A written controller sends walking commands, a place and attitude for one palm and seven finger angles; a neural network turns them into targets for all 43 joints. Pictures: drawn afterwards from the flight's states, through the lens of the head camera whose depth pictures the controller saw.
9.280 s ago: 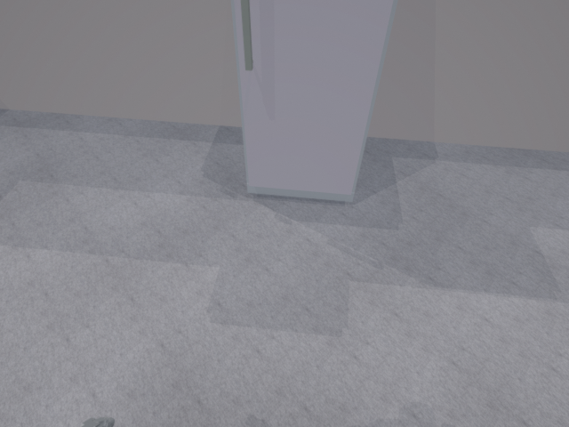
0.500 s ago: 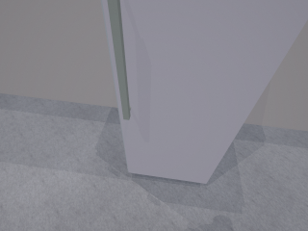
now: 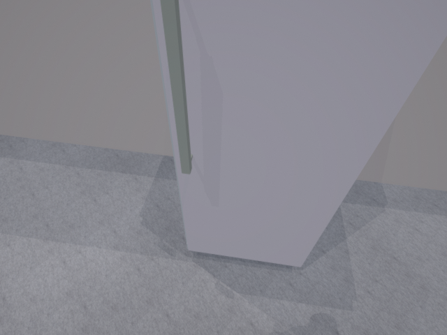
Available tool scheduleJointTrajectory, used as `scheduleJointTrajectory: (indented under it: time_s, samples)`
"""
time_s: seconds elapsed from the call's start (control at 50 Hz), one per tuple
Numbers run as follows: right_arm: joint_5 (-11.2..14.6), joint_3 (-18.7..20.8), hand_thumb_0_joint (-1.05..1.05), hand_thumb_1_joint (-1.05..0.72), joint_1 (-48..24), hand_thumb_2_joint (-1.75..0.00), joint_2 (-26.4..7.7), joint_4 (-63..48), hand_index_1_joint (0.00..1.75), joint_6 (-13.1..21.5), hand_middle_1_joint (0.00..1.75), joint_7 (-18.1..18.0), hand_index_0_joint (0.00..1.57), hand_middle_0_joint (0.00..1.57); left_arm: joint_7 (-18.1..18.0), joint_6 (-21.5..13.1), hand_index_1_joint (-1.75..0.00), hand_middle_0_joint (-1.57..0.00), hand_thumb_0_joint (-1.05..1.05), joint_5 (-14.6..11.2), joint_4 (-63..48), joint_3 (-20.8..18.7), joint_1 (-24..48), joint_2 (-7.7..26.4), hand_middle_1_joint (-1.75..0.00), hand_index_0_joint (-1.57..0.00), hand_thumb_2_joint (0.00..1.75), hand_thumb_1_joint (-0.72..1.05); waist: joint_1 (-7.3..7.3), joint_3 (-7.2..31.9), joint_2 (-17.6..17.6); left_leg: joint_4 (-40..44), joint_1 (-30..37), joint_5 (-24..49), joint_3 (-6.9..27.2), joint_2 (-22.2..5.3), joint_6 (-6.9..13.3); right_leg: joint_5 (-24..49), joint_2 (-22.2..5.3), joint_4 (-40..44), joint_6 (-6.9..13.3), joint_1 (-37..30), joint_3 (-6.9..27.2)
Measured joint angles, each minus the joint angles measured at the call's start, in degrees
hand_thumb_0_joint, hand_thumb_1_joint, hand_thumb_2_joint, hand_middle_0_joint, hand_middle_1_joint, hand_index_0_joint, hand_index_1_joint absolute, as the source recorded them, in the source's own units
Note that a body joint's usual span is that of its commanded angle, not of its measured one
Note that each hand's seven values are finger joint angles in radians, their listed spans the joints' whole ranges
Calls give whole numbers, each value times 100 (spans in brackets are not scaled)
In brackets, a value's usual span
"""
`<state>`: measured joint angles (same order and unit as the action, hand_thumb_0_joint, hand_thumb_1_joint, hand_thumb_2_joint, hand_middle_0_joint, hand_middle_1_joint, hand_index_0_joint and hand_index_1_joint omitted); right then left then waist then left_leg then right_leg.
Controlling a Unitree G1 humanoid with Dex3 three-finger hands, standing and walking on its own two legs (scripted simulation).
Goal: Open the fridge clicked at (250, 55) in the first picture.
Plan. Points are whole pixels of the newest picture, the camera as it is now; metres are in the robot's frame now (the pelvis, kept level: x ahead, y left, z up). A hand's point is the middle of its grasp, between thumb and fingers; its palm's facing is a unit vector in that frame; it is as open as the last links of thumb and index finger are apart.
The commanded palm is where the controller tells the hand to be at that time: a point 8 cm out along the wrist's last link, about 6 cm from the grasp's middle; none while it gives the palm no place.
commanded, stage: shuffle to correct the standing spot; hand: left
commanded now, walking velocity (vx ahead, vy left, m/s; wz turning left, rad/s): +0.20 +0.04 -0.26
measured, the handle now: (182, 94) +0.54 +0.14 +0.15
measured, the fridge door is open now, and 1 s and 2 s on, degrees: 0 0 0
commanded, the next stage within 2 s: come to a stop and stand still in 0.16 s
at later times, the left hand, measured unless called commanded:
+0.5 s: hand out of the picture +0.04 +0.17 -0.19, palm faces -0.01 -0.99 -0.15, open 7.4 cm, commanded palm none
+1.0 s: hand out of the picture +0.05 +0.18 -0.18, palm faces +0.02 -0.98 -0.19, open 7.3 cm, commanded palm none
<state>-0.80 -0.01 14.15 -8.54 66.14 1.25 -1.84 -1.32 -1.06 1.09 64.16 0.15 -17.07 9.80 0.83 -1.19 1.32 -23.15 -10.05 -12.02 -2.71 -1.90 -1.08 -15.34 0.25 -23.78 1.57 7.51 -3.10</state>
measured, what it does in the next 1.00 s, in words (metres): stands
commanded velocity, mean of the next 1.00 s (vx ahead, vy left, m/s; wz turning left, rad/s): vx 0.02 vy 0.01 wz -0.04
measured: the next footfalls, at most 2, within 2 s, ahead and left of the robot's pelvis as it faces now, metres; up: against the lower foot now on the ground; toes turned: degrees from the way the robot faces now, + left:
none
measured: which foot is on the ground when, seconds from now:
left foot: down 0.00-1.00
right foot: down 0.00-1.00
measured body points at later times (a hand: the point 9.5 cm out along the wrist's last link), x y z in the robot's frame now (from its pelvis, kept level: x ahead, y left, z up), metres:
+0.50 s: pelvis +0.05 +0.01 -0.01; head +0.08 +0.02 +0.44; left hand +0.04 +0.23 -0.18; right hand -0.02 -0.17 -0.17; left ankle +0.00 +0.13 -0.74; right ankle +0.04 -0.09 -0.75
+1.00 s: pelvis +0.03 +0.01 +0.00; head +0.02 +0.01 +0.45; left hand +0.05 +0.24 -0.16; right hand +0.03 -0.22 -0.16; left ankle +0.00 +0.13 -0.74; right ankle +0.04 -0.09 -0.74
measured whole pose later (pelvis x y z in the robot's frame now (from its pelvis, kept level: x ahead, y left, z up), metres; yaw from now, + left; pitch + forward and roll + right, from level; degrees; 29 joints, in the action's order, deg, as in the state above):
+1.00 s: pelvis +0.03 +0.01 +0.00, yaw -2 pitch -2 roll +0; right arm -1.4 0.8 15.8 -8.0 64.7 0.6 -2.0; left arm -1.5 -0.1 1.3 62.4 -1.3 -14.3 10.0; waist 1.0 -0.8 1.4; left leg -25.5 -7.7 -16.2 -4.6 -2.3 -0.9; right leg -13.6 -0.5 -26.7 2.2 11.7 -5.9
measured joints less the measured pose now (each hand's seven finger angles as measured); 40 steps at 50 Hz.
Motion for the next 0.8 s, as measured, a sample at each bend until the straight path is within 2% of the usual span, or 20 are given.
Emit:
scheduleJointTrajectory:
  time_s: [0.1, 0.24, 0.32, 0.4, 0.44, 0.48, 0.54, 0.64, 0.8]
  samples:
    - [-24, 10, 1, -91, 45, -90, 11, -9, 30, -27, 30, -1, 20, 20, -8, 19, -30, -20, 0, 9, 2, -18, -63, -47, -30, -20, 90, 91, 26, 50, -5, -134, -33, -87, -34, -27, -3, -58, 19, -99, 6, 33, 36]
    - [-66, 71, 0, -91, 378, -90, 77, -84, 30, -91, 30, 62, 20, 20, 50, 81, -30, -20, 0, 28, -27, -154, -461, -203, -30, -20, 90, 90, 75, 159, -48, -941, -263, -688, -82, -170, 46, -408, 131, -482, 18, 100, 103]
    - [-54, 70, 0, -91, 561, -90, 214, -96, 30, 33, 30, 45, 20, 20, 61, 108, -30, -20, 0, 38, 56, -215, -672, -217, -30, -20, 90, 90, 63, 144, 196, -985, -121, -898, -249, -37, 107, -699, -16, -848, -5, 161, 246]
    - [-52, 7, 0, -91, 653, -90, 368, -64, 30, 146, 30, -97, 20, 20, 11, 182, -30, -20, 0, 31, 145, -190, -534, -238, -30, -20, 90, 91, -20, -19, 252, -760, 101, -899, -415, 41, 185, -1201, -140, -1703, 1, 608, 90]
    - [-42, -29, 0, -91, 675, -90, 452, -11, 30, 123, 30, -137, 20, 20, -9, 175, -30, -20, 0, 11, 104, -196, -360, -235, -30, -20, 90, 91, -76, -154, 226, -628, 204, -845, -406, 65, 170, -912, -186, -1384, -29, 652, -11]
    - [-13, -35, 0, -91, 700, -90, 527, 46, 30, 74, 30, -148, 20, 20, -17, 119, -30, -20, 0, 2, 16, -206, -201, -214, -30, -20, 90, 91, -107, -263, 204, -636, 238, -865, -380, 89, 122, -65, -230, -876, -40, 589, -64]
    - [24, 31, 0, -91, 691, -90, 567, 123, 30, -27, 30, -151, 20, 20, -43, 82, -30, -20, 0, 4, -91, -204, 9, -224, -30, -20, 90, 91, -146, -257, 33, -584, 254, -877, -284, 5, 53, -240, -151, -819, -23, 530, -168]
    - [33, 136, 0, -91, 485, -90, 574, 4, 30, -72, 30, -152, 20, 20, -127, 82, -30, -20, 1, 17, -261, -249, 213, -59, -30, -20, 90, 93, -159, -198, 10, -537, 122, -801, -270, -43, -9, -296, -103, -813, 46, 674, -191]
    - [3, 206, 2, -93, 138, -90, 232, -120, 30, -124, 30, -122, 20, 20, -145, 100, -30, -20, 1, 31, -351, -232, 437, -20, -30, -20, 90, 94, -73, -103, -18, -573, 80, -705, -237, -28, -17, -204, -124, -827, 75, 690, -222]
